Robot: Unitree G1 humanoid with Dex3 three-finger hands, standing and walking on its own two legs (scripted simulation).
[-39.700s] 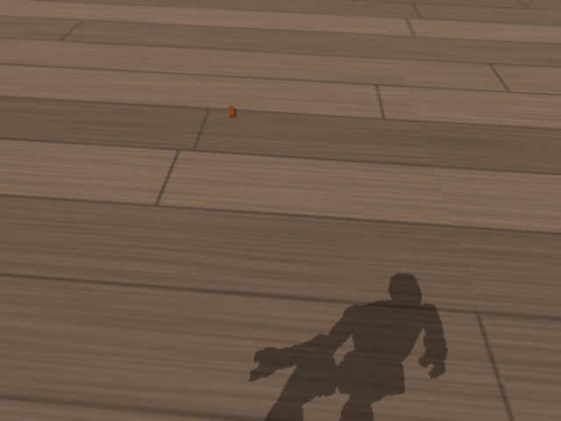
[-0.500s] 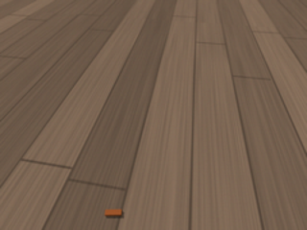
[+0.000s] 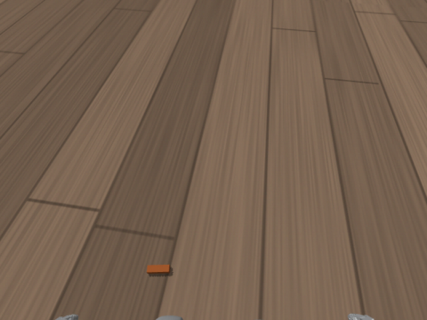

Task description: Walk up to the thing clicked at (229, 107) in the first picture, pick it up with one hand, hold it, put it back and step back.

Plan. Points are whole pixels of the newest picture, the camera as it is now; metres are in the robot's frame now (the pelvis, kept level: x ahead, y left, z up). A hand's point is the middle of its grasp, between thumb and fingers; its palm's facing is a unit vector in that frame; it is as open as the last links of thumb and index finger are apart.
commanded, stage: step back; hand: left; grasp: from above
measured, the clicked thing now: (158, 269) +0.39 +0.24 -0.77
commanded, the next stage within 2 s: none
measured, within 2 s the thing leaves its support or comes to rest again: neither
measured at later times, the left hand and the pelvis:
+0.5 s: hand out of the picture +0.02 +0.33 -0.17, palm faces -0.06 -0.93 -0.37, open 7.4 cm; pelvis -0.10 +0.07 -0.01, yaw -2 degrees
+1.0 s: hand out of the picture -0.11 +0.33 -0.16, palm faces +0.00 -0.92 -0.39, open 7.4 cm; pelvis -0.25 +0.07 -0.02, yaw +0 degrees
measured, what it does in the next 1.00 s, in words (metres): walks backwards: left foot, then right foot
